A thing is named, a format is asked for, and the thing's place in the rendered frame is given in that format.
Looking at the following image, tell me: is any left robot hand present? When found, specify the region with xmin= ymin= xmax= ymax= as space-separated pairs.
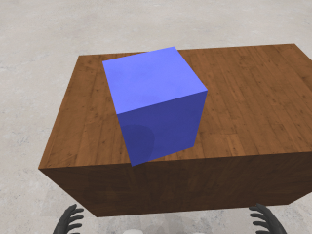
xmin=53 ymin=204 xmax=84 ymax=234

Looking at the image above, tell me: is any right robot hand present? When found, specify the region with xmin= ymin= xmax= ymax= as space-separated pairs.
xmin=249 ymin=203 xmax=287 ymax=234

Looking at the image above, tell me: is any pedestal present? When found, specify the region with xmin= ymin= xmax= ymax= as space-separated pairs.
xmin=38 ymin=43 xmax=312 ymax=217

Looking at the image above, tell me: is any carton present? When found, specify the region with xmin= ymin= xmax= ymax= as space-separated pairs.
xmin=102 ymin=46 xmax=208 ymax=167

